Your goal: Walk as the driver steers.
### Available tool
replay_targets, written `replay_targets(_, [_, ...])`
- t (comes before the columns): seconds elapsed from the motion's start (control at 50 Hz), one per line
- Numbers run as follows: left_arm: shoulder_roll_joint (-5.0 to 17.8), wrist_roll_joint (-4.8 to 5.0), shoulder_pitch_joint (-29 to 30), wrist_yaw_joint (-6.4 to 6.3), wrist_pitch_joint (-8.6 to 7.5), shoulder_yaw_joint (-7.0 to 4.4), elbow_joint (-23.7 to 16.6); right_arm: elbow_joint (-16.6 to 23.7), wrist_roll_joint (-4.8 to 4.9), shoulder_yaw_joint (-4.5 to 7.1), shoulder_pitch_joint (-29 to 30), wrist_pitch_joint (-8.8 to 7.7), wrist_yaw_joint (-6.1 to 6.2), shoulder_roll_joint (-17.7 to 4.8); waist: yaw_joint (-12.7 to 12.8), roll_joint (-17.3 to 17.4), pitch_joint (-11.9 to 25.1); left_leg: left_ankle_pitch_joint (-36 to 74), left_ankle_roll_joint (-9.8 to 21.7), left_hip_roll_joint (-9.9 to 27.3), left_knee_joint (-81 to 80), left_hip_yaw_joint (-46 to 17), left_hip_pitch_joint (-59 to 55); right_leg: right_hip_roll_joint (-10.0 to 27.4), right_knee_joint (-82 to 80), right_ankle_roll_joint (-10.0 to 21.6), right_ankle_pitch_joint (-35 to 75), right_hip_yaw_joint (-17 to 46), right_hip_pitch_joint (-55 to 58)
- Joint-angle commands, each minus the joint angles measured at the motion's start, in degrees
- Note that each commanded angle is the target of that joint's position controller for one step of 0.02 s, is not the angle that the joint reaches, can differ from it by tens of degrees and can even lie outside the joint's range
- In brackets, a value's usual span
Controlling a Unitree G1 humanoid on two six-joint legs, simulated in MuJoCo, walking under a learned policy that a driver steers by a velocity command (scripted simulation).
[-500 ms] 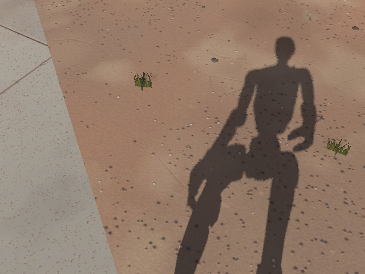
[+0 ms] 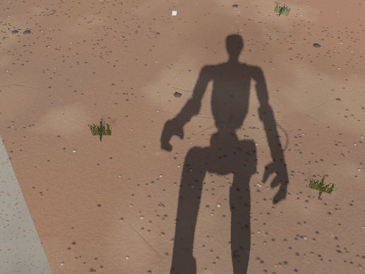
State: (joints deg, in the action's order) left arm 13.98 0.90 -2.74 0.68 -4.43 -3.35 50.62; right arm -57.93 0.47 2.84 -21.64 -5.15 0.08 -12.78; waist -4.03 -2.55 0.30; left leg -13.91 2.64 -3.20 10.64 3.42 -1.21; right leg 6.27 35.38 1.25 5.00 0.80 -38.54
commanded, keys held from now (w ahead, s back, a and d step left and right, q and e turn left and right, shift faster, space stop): w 1.00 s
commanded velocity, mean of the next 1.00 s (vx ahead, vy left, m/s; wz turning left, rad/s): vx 0.50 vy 0.00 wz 0.00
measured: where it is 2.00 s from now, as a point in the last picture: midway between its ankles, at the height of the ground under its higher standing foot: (174, 138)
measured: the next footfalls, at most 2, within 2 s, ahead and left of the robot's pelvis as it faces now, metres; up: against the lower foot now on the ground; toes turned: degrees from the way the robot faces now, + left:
right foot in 0.14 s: +0.27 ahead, -0.14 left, +0.00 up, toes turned -3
left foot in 0.70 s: +0.58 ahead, +0.10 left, +0.00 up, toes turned +3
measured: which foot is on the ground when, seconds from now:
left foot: down 0.00-0.14, up 0.16-0.68, down 0.70-1.00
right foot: up 0.00-0.12, down 0.14-0.70, up 0.72-1.00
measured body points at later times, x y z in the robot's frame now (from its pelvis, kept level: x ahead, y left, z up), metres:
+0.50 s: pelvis +0.28 -0.05 +0.00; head +0.30 -0.06 +0.45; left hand +0.27 +0.21 -0.13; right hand +0.46 -0.31 -0.11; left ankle +0.46 +0.13 -0.68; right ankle +0.23 -0.14 -0.74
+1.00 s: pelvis +0.56 +0.02 +0.01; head +0.58 +0.03 +0.45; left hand +0.71 +0.28 -0.11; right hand +0.56 -0.25 -0.13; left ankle +0.54 +0.10 -0.74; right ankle +0.70 -0.17 -0.67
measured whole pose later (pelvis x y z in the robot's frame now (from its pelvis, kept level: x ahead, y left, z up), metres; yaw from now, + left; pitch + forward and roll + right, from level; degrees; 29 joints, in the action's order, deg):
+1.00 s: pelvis +0.56 +0.02 +0.01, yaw +0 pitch +1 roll +1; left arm 15.4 0.5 -6.2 -0.6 -4.1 -4.5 52.4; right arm -57.2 -0.2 3.4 -19.4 -5.3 -0.5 -12.9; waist -3.0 -2.2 0.1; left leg -9.3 3.9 -3.5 13.7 3.6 5.9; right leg 8.1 49.9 1.0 -4.1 2.3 -39.2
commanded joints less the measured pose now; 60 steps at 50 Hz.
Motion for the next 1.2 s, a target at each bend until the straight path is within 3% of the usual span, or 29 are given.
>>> replay_targets(0.02, [2.93,0.34,8.55,1.12,-1.2,-0.04,-5.6,0.61,0.38,2.09,-3.09,0.29,0.57,-9.58,-0.35,5.95,-6.0,16.32,8.21,17.5,-1.51,-6.97,-1.47,-0.89,-3.99,1.02,-1.66,-0.51,-2.87])
replay_targets(0.08, [4.9,0.41,6.0,1.83,-1.7,-0.64,-5.75,0.52,0.55,2.69,-1.73,1.05,0.86,-10.71,2.34,7.29,-3.96,27.35,6.81,18.88,3.74,-6.83,-4.7,-2.88,-6.15,3.22,-8.01,-1.85,3.46])
replay_targets(0.1, [6.37,0.28,1.64,1.74,-1.79,-1.41,-4.67,0.82,0.58,2.83,-0.43,1.3,0.88,-11.16,4.97,8.13,-1.06,37.38,6.03,18.0,8.73,-5.81,-4.37,-4.95,-6.57,4.24,-9.16,-3.65,10.65])
replay_targets(0.12, [8.76,0.13,-7.65,1.44,-1.76,-2.81,-1.71,1.16,0.45,2.43,0.54,1.61,0.84,-10.14,9.4,7.4,4.24,43.24,4.58,14.98,19.25,-3.58,-1.45,-6.72,-7.09,5.83,-8.3,-4.89,23.17])
replay_targets(0.14, [12.84,-0.52,-18.64,0.89,-1.68,-4.08,0.78,2.42,-0.33,1.54,0.19,1.63,0.81,-8.39,12.88,2.35,12.63,30.5,2.58,11.62,36.57,-1.24,10.65,2.0,-5.16,9.32,-7.3,5.04,41.83])
replay_targets(0.16, [17.19,-0.71,-23.47,1.0,-1.41,-4.97,2.31,2.7,-0.44,-0.78,-7.17,0.3,0.01,-0.31,9.29,-13.01,20.86,-6.66,-1.39,0.36,58.45,-1.95,34.51,15.73,-11.44,18.98,-18.56,33.33,62.46])
replay_targets(0.18, [11.88,-0.32,-22.92,0.99,-1.37,-3.33,2.08,2.06,0.84,0.18,-4.13,-1.29,-0.32,-4.94,10.91,-10.22,21.77,-18.05,-0.5,1.18,66.55,-10.48,41.45,15.98,-17.58,18.15,-23.32,41.09,62.68])
replay_targets(0.2, [9.4,-0.13,-17.65,0.8,-1.56,-2.53,1.19,4.1,2.21,1.19,1.65,-2.23,-0.46,-8.76,10.29,-7.65,13.02,-14.54,0.57,4.38,68.14,-9.96,45.72,14.11,-18.07,15.2,-20.91,32.23,55.54])
replay_targets(0.22, [7.71,-0.43,-12.72,0.73,-1.67,-1.91,-0.07,5.02,2.21,1.22,5.33,-2.5,-0.06,-9.01,8.57,-2.38,8.36,-9.06,0.9,7.64,65.6,-8.26,44.01,12.06,-19.18,13.62,-15.06,24.67,46.62])
replay_targets(0.24, [6.05,-1.01,-9.58,0.96,-1.84,-1.41,-0.32,5.22,1.25,1.62,7.14,-2.19,0.36,-8.54,6.77,0.26,4.49,-5.7,0.76,9.54,61.73,-7.51,41.39,9.97,-20.91,12.75,-9.78,19.42,38.45])
replay_targets(0.28, [4.11,-1.62,-8.49,1.3,-2.18,-0.82,0.29,4.73,0.77,1.86,4.66,-0.55,0.57,-6.33,3.65,-1.62,3.18,-2.66,0.82,11.59,57.19,-7.93,35.25,7.45,-24.13,12.04,-7.17,14.2,31.26])
replay_targets(0.34, [6.67,-1.2,-10.9,0.56,-2.41,-1.39,1.68,5.56,0.41,1.86,6.63,0.79,0.8,-4.88,2.93,-0.87,0.29,1.13,-0.47,12.48,50.48,-6.99,37.2,7.15,-27.74,13.02,-5.17,10.3,28.2])
replay_targets(0.4, [7.66,-1.02,-13.5,-0.49,-1.97,-1.59,2.65,7.61,-0.19,1.99,12.98,0.85,0.66,-5.01,4.28,-0.02,-1.51,10.37,-1.86,12.46,40.7,-6.59,41.62,6.44,-29.1,12.18,-4.04,7.43,29.98])
replay_targets(0.48, [7.98,-0.45,-16.77,-0.97,-1.59,-1.52,3.91,9.48,0.15,1.39,20.52,0.44,-0.1,-3.87,6.57,-0.6,-3.18,19.71,-2.03,10.07,28.08,-4.24,39.29,4.34,-29.44,10.11,-4.38,2.92,31.12])
replay_targets(0.58, [8.61,0.02,-21.21,-1.15,-0.51,-1.9,6.48,12.22,0.78,0.79,27.66,-0.09,-1.58,-4.21,8.61,-0.83,-5.54,16.63,-0.89,8.59,20.82,-3.71,40.64,7.59,-26.1,9.8,-3.84,2.88,39.52])
replay_targets(0.64, [9.8,0.21,-20.05,-1.47,0.28,-2.48,6.76,12.48,0.92,1.33,25.41,-0.67,-2.33,-6.21,6.04,-2.27,-3.91,10.5,1.34,6.89,18.49,-2.69,35.22,9.37,-21.22,8.35,5.38,3.12,43.05])
replay_targets(0.68, [9.08,0.21,-17.61,-1.52,0.81,-2.16,6.09,8.41,0.56,3.47,11.99,-0.79,-2.0,-9.95,-0.87,-2.06,4.04,10.37,3.91,3.25,17.11,0.33,16.04,5.48,-6.27,6.04,21.09,-0.31,40.04])
replay_targets(0.7, [7.22,-0.59,-17.74,-1.53,0.83,-1.25,4.8,5.85,-0.15,4.83,0.95,-0.77,-1.47,-14.13,-4.46,3.01,12.35,11.24,7.43,11.72,18.87,-9.3,-1.99,2.09,10.8,3.94,9.64,-2.93,28.65])
replay_targets(0.72, [-0.32,-0.8,-24.5,-0.85,-0.44,0.94,4.4,4.36,-0.29,5.74,-3.96,-0.43,-1.55,-18.61,-1.31,18.03,19.92,0.29,16.74,25.13,12.79,-36.81,-22.09,-8.86,32.24,-0.12,-25.03,-2.94,4.94])
replay_targets(0.74, [3.92,0.29,-21.76,-0.53,-1.9,0.07,4.97,4.65,0.05,4.09,-3.57,-0.42,-1.62,-13.4,-2.75,15.45,20.87,-5.48,16.01,25.4,6.92,-44.6,-22.16,-7.96,40.08,0.82,-37.49,5.63,-1.96])
replay_targets(0.76, [7.69,1.71,-16.34,-0.35,-2.77,-0.95,3.17,5.56,0.24,3.25,1.63,-0.64,-1.48,-10.77,-2.05,12.84,12.57,-4.42,13.16,23.54,6.34,-36.21,-15.29,-4.78,42.0,1.95,-33.83,5.34,-6.35])
replay_targets(0.78, [7.9,1.77,-13.0,-0.71,-2.97,-0.99,2.39,6.85,-0.04,2.64,6.53,-0.74,-1.44,-9.13,-0.38,8.13,7.86,0.51,11.62,21.48,5.14,-28.95,-6.67,-1.56,39.75,2.29,-28.35,3.65,-4.9])
replay_targets(0.8, [7.51,0.88,-11.36,-1.13,-2.67,-1.38,2.24,7.2,-0.61,2.14,9.77,-0.87,-1.66,-7.42,1.31,5.67,4.11,5.27,10.85,19.47,3.27,-23.89,1.34,0.33,36.0,2.18,-24.69,3.02,-2.32])
replay_targets(0.84, [5.36,0.38,-13.68,-1.37,-1.07,-1.59,2.79,6.77,-1.19,1.55,11.05,-1.19,-1.94,-5.6,4.36,7.46,2.65,8.48,10.14,16.94,0.01,-18.57,8.8,2.36,31.5,2.11,-21.3,3.45,3.92])
replay_targets(0.88, [3.88,0.22,-13.4,-1.53,-0.04,-1.51,2.65,5.81,-0.83,1.85,9.33,-1.42,-1.56,-7.06,5.05,6.96,0.96,10.53,10.89,16.51,-2.43,-15.53,11.36,2.92,27.56,1.34,-19.33,2.77,3.68])
replay_targets(0.92, [4.3,-0.29,-9.25,-1.64,0.28,-1.7,1.18,5.06,-0.81,2.22,7.36,-1.41,-0.79,-8.75,4.47,5.66,-0.85,12.57,11.24,16.66,-3.92,-13.83,10.79,3.18,21.71,0.13,-14.16,2.61,-0.24])
replay_targets(1.04, [2.81,-0.25,1.97,-0.59,-0.22,-1.03,-1.89,3.23,-0.07,2.1,2.2,-0.74,0.32,-9.26,1.39,5.93,-3.33,13.9,8.57,13.95,-4.83,-7.14,8.32,0.51,3.08,-0.82,1.05,-0.1,0.22])
replay_targets(1.12, [2.91,0.26,8.08,0.59,-0.59,-0.43,-4.07,1.15,0.3,2.35,-1.8,0.11,0.45,-9.74,-0.54,5.92,-5.4,14.12,8.47,16.31,-2.58,-6.76,1.75,-0.79,-3.02,-0.15,-0.76,-0.72,-0.8])
replay_targets(1.2, [5.33,0.46,6.17,1.65,-1.32,-0.99,-4.74,0.6,0.6,3.1,-0.94,1.2,0.84,-11.13,2.31,7.65,-3.77,25.5,6.79,18.88,3.72,-7.06,-3.56,-2.78,-6.3,2.69,-8.56,-1.73,5.03])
